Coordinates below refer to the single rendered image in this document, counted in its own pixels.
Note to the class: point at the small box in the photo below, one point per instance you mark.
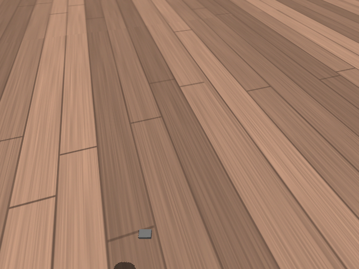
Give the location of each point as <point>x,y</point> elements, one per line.
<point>145,233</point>

